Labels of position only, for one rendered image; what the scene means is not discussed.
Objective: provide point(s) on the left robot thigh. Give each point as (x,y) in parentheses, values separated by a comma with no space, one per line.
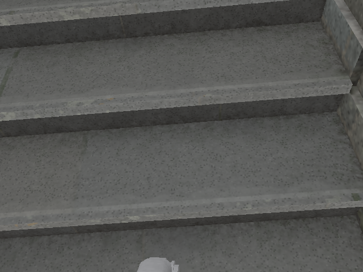
(156,264)

